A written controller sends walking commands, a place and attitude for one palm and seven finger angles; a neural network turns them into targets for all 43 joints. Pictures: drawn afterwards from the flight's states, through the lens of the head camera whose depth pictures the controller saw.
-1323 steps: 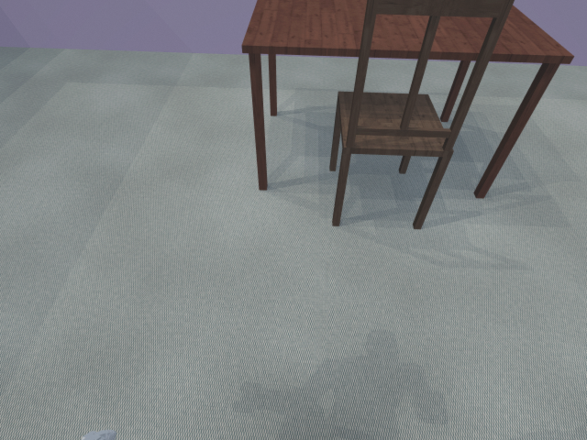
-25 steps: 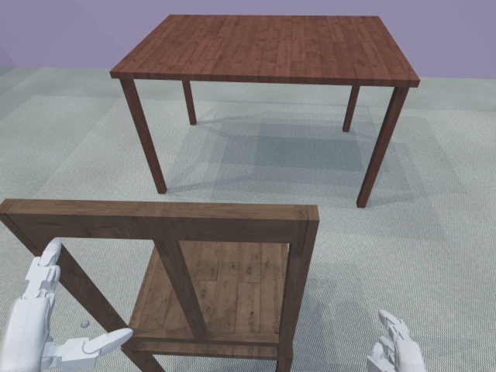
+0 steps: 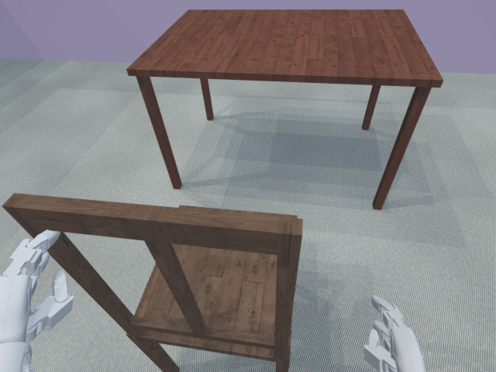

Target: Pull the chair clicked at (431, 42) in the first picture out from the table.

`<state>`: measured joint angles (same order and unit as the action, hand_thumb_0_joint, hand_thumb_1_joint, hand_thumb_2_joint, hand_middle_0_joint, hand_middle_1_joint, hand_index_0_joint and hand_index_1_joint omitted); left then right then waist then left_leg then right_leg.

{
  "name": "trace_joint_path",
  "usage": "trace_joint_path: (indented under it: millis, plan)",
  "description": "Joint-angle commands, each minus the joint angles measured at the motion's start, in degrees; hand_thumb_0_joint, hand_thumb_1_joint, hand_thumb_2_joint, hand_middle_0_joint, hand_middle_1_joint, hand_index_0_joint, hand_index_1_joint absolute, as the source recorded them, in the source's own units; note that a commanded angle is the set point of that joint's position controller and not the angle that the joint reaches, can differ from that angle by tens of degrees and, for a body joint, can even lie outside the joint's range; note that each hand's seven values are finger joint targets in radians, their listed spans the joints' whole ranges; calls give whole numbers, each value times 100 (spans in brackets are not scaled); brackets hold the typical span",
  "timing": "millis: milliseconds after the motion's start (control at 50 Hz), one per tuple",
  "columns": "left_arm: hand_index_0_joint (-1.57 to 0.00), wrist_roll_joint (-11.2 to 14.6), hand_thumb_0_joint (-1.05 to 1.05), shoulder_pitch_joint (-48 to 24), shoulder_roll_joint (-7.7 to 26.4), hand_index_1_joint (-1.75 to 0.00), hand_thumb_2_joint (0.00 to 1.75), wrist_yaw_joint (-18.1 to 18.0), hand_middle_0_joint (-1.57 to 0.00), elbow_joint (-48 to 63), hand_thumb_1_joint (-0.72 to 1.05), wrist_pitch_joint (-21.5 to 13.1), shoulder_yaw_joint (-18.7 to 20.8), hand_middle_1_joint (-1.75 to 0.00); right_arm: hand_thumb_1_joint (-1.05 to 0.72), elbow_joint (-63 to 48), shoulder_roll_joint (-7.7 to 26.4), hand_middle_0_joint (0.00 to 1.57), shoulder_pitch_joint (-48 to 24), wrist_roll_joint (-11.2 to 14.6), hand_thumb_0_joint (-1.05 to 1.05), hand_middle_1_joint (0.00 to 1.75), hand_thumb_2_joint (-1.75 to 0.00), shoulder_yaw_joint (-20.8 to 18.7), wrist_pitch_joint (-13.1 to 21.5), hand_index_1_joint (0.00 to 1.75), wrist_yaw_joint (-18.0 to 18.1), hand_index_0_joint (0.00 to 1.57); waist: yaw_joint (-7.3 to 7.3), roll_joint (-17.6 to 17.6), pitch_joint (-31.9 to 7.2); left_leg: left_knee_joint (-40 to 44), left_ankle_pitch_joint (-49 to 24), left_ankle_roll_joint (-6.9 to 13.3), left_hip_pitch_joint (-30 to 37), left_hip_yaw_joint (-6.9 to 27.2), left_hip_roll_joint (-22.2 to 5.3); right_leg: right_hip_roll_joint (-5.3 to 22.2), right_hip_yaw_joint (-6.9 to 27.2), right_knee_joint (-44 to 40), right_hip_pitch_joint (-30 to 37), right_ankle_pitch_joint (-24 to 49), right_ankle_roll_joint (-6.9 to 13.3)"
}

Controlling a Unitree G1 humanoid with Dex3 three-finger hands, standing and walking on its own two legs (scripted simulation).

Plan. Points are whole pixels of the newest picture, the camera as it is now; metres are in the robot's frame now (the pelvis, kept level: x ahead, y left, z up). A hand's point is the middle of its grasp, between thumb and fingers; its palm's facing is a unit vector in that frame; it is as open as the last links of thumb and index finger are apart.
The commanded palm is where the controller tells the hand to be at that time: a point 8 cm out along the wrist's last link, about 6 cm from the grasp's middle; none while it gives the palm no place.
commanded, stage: draw the hand back to the body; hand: left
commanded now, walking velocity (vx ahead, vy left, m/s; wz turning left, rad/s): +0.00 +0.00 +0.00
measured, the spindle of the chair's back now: (182, 293) +0.25 +0.17 -0.05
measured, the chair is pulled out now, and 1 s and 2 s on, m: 0.67 0.69 0.69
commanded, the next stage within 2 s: step back with the hand held close in 0.22 s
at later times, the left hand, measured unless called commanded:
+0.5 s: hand (64, 298) +0.16 +0.28 +0.10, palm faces +0.39 -0.79 -0.47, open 7.0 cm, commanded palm +0.12 +0.30 +0.18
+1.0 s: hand out of the picture +0.10 +0.28 +0.19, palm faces +0.45 -0.73 -0.52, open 7.1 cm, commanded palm +0.05 +0.31 +0.18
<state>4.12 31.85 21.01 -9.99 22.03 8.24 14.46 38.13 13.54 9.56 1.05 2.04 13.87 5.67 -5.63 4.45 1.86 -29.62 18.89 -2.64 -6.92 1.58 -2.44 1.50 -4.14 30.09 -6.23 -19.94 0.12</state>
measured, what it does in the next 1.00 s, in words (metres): shifts its weight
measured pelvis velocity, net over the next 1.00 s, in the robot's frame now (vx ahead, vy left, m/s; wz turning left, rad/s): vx -0.10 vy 0.02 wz -0.02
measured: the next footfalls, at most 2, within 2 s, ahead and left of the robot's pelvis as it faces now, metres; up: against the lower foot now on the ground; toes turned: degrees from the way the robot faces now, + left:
right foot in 1.36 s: -0.07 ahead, -0.11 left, +0.00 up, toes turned +0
left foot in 1.64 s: -0.12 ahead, +0.14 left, +0.00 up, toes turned -4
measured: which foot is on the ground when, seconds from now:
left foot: down 0.00-1.00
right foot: down 0.00-1.00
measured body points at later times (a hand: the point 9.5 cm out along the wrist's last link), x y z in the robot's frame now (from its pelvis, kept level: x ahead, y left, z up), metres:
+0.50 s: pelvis -0.02 +0.00 +0.00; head +0.00 -0.02 +0.45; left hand +0.14 +0.32 +0.13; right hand +0.18 -0.22 -0.08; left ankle -0.03 +0.15 -0.73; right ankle -0.04 -0.11 -0.73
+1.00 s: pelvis -0.10 +0.02 -0.01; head -0.07 +0.02 +0.44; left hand +0.07 +0.31 +0.22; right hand +0.08 -0.22 -0.09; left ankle -0.03 +0.15 -0.73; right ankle -0.04 -0.11 -0.73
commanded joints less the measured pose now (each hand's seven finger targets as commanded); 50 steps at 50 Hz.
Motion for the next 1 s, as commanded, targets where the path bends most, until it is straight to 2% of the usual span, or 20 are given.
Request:
trace_joint_path:
  millis: [0, 120, 160, 260, 280, 320, 340, 360, 380, 400, 440, 500, 520, 580, 620, 700, 820, 900, 940, 980]
  plan:
    - [-20, -120, 0, -1510, 1422, -30, 90, -287, -20, 2603, 90, -1174, 1153, -30, -90, -876, 560, 20, -671, -17, 0, 30, -90, -242, 388, 30, 26, 20, 216, 336, -999, 276, -2235, 287, 399, -183, -14, 242, 121, -358, 50, 2483, 46]
    - [-20, -134, 0, -1467, 1468, -30, 90, -299, -20, 2583, 90, -1157, 1207, -30, -90, -842, 564, 20, -707, -18, 0, 30, -90, -240, 414, 30, 12, 20, 193, 541, -993, 292, -2215, 268, 322, -193, -7, 257, 133, -361, 132, 2467, 69]
    - [-20, -130, 0, -1493, 1407, -30, 90, -297, -20, 2601, 90, -1181, 1147, -30, -90, -860, 555, 20, -685, -16, 0, 30, -90, -248, 415, 30, 15, 20, 207, 378, -950, 301, -2175, 279, 355, -183, -26, 263, 110, -361, 49, 2420, 52]
    - [-20, -146, 0, -1502, 1454, -30, 90, -301, -20, 2610, 90, -1201, 1178, -30, -90, -855, 555, 20, -702, -18, 0, 30, -90, -244, 427, 30, 22, 20, 188, 535, -912, 334, -2051, 278, 318, -173, -32, 265, 111, -377, 13, 2232, 70]
    - [-20, -150, 0, -1498, 1463, -30, 90, -306, -20, 2625, 90, -1213, 1194, -30, -90, -860, 558, 20, -683, -27, 0, 30, -90, -241, 432, 30, 21, 20, 186, 408, -951, 339, -2077, 276, 311, -152, -39, 258, 83, -349, 35, 2229, 67]
    - [-20, -147, 0, -1636, 1429, -30, 90, -295, -20, 2715, 90, -1196, 1108, -30, -90, -831, 572, 20, -723, -11, 0, 30, -90, -227, 446, 30, 8, 20, 209, 665, -931, 350, -2021, 258, 278, -158, -25, 262, 124, -373, 43, 2153, 84]
    - [-20, 20, 0, -2582, 2277, -30, 90, -155, -20, 2642, 90, -1498, 1818, -30, -90, -1040, 712, 20, -519, 92, 0, 30, -90, -374, 110, 30, 28, 20, 387, 137, 30, 285, -1840, 360, -64, -72, -230, 458, 889, -837, -602, 2824, 111]
    - [-20, -33, 0, -2228, 1764, -30, 90, -62, -20, 2222, 90, -1489, 1497, -30, -90, -1004, 589, 20, -500, 63, 0, 30, -90, -350, -58, 30, 5, 20, 466, -98, -65, 267, -1621, 325, -81, -70, -217, 580, 860, -870, -443, 3007, 135]
    - [-20, -31, 0, -2027, 1545, -30, 90, -25, -20, 2157, 90, -1483, 1342, -30, -90, -1101, 573, 20, -547, 60, 0, 30, -90, -344, -162, 30, -24, 20, 464, -263, -184, 251, -1610, 312, -31, -83, -201, 610, 870, -849, -340, 3065, 131]
    - [-20, -49, 0, -1968, 1477, -30, 90, -19, -20, 2304, 90, -1521, 1262, -30, -90, -1157, 579, 20, -631, 53, 0, 30, -90, -345, -238, 30, -41, 20, 455, -84, -321, 272, -1740, 317, 18, -78, -236, 639, 882, -802, -277, 3108, 129]
    - [-20, -57, 0, -1643, 1537, -30, 90, -74, -20, 2533, 90, -1629, 1352, -30, -90, -1243, 560, 20, -665, 54, 0, 30, -90, -350, -344, 30, -29, 20, 410, 352, -774, 378, -2197, 340, 190, -36, -347, 632, 815, -623, -57, 3053, 106]
    - [-20, -60, 0, -1173, 1603, -30, 90, -159, -20, 2921, 90, -1705, 1465, -30, -90, -1367, 582, 20, -687, 43, 0, 30, -90, -387, -476, 30, -36, 20, 368, 416, -1299, 343, -3034, 358, 286, 95, -522, 542, 710, -350, 175, 3180, 56]
    - [-20, -34, 0, -917, 1676, -30, 90, -166, -20, 3014, 90, -1725, 1535, -30, -90, -1380, 590, 20, -704, 62, 0, 30, -90, -397, -500, 30, -26, 20, 364, 578, -1423, 420, -3102, 377, 272, 176, -566, 493, 655, -237, 232, 3021, 33]
    - [-20, -21, 0, -576, 1752, -30, 90, -214, -20, 3294, 90, -1773, 1679, -30, -90, -1461, 550, 20, -696, 39, 0, 30, -90, -401, -528, 30, 4, 20, 335, 481, -1554, 372, -3060, 398, -18, 262, -691, 441, 555, -99, 203, 2798, -16]
    - [-20, -2, 0, -281, 1858, -30, 90, -225, -20, 3285, 90, -1791, 1792, -30, -90, -1417, 556, 20, -710, 49, 0, 30, -90, -430, -518, 30, 37, 20, 344, 689, -1565, 387, -2734, 416, -211, 285, -690, 448, 607, -76, 164, 2607, -13]
    - [-20, 17, 0, -210, 1953, -30, 90, -263, -20, 3487, 90, -1889, 1956, -30, -90, -1407, 563, 20, -587, 7, 0, 30, -90, -422, -451, 30, 92, 20, 351, 717, -1449, 441, -2020, 388, -816, 376, -725, 402, 558, 32, 136, 2261, -22]
    - [-20, -6, 0, -52, 2145, -30, 90, -279, -20, 3309, 90, -2063, 2247, -30, -90, -1265, 581, 20, -470, -7, 0, 30, -90, -437, -257, 30, 180, 20, 393, 903, -1150, 658, -58, 438, -1776, 476, -658, 330, 708, 32, 145, 1342, -15]
    - [-20, -65, 0, -110, 1812, -30, 90, -334, -20, 2605, 90, -2200, 2193, -30, -90, -1111, 577, 20, -207, -85, 0, 30, -90, -458, -207, 30, 152, 20, 488, 51, -898, 188, 897, 277, -1631, 282, -235, 590, 1206, -755, -725, 156, 157]
    - [-20, -100, 0, 176, 1358, -30, 90, -309, -20, 1603, 90, -2106, 1944, -30, -90, -1003, 560, 20, -159, -76, 0, 30, -90, -474, -319, 30, 96, 20, 534, -331, -680, -182, 819, 228, -1206, 118, -115, 748, 1330, -1184, -1436, -453, 257]
    - [-20, -172, 0, -19, 1179, -30, 90, -289, -20, 1201, 90, -2029, 1722, -30, -90, -947, 582, 20, -238, -76, 0, 30, -90, -502, -431, 30, 18, 20, 576, -662, -470, -335, 589, 235, -1140, 123, -121, 822, 1218, -1254, -1814, -475, 292]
